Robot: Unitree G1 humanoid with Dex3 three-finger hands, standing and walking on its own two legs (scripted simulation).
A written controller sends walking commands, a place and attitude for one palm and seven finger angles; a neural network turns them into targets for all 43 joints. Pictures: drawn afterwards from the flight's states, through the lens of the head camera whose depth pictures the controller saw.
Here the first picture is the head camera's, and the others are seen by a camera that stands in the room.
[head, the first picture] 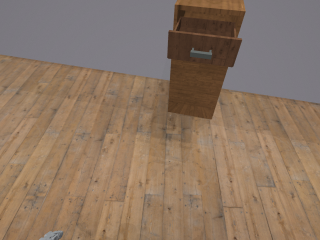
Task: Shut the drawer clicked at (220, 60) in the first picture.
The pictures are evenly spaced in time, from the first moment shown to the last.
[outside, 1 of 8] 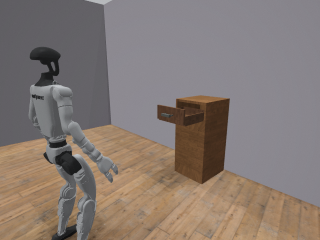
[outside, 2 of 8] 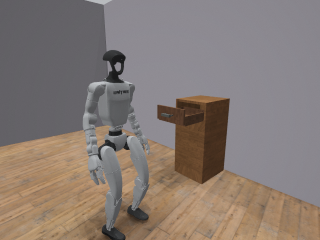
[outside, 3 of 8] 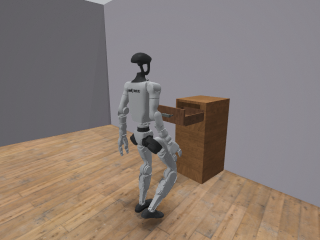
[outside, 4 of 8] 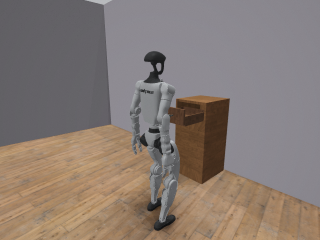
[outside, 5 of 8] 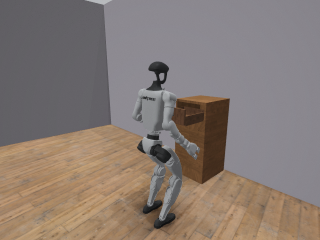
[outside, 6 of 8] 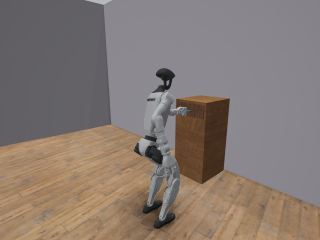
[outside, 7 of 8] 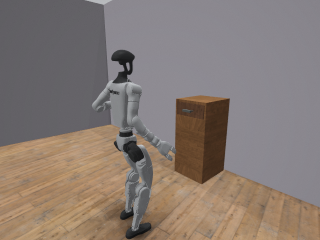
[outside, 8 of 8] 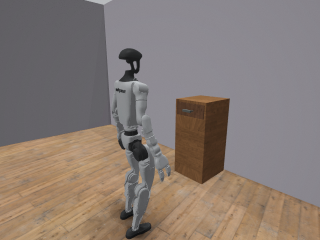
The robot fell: no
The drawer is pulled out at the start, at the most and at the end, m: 0.30 0.30 0.00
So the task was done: yes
